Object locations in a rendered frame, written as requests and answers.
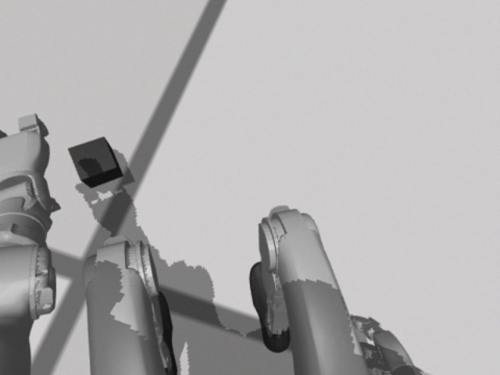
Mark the left robot arm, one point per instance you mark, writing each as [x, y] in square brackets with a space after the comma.
[27, 277]

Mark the cube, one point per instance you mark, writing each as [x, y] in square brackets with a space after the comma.
[95, 162]

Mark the right robot hand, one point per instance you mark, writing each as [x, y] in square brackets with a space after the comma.
[387, 355]

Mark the left robot hand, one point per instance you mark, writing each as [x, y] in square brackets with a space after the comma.
[27, 150]

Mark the left robot foot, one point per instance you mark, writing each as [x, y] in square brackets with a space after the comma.
[167, 335]

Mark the right robot foot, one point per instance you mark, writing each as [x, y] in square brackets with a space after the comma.
[275, 343]

